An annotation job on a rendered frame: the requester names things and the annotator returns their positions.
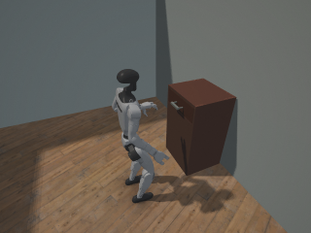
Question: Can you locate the robot torso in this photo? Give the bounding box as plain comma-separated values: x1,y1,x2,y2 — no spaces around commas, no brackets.
116,91,141,151

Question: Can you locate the handle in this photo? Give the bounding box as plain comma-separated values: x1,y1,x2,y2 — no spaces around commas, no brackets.
170,101,184,111

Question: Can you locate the right robot forearm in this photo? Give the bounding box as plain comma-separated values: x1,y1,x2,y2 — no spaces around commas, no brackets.
131,136,158,157

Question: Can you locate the robot left upper arm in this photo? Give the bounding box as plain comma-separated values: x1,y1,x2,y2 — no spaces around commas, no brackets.
112,87,123,113

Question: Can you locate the robot left hand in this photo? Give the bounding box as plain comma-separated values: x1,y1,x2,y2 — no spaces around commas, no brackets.
141,102,158,117

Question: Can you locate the cabinet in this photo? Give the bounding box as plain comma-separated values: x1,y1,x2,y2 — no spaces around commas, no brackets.
166,78,237,176

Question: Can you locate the robot right upper arm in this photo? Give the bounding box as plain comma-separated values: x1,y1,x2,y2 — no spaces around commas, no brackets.
127,104,142,144

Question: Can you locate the drawer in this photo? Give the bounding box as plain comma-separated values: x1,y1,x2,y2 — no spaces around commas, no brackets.
168,88,194,123

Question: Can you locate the robot right hand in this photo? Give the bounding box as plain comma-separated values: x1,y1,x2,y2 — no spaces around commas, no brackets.
154,150,169,165

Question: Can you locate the right robot foot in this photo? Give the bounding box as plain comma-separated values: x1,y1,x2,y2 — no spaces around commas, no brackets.
132,192,153,203

